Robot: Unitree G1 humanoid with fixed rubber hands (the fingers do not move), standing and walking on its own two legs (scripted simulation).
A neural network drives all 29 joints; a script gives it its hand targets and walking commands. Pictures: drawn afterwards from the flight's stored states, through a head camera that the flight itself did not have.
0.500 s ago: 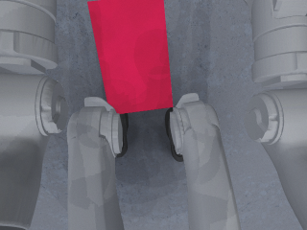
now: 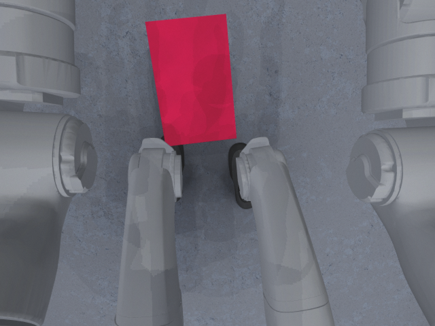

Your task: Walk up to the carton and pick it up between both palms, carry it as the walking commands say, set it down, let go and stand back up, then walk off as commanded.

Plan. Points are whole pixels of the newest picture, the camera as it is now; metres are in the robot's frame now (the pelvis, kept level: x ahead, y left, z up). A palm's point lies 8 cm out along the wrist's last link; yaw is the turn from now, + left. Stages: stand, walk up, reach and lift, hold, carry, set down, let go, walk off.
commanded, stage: set down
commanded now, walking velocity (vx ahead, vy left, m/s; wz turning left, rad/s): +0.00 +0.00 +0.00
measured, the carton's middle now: (194, 84) +0.42 +0.04 -0.45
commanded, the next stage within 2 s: let go in 0.38 s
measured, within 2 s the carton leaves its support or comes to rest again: neither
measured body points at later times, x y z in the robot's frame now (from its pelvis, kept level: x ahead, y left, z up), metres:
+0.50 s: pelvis +0.01 +0.00 +0.09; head +0.37 +0.02 +0.35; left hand +0.59 +0.17 -0.03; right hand +0.57 -0.17 -0.03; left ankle +0.14 +0.12 -0.51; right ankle +0.11 -0.10 -0.51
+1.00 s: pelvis +0.06 +0.01 +0.17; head +0.22 +0.04 +0.59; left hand +0.39 +0.22 +0.09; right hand +0.39 -0.22 +0.12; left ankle +0.14 +0.12 -0.51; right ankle +0.11 -0.10 -0.51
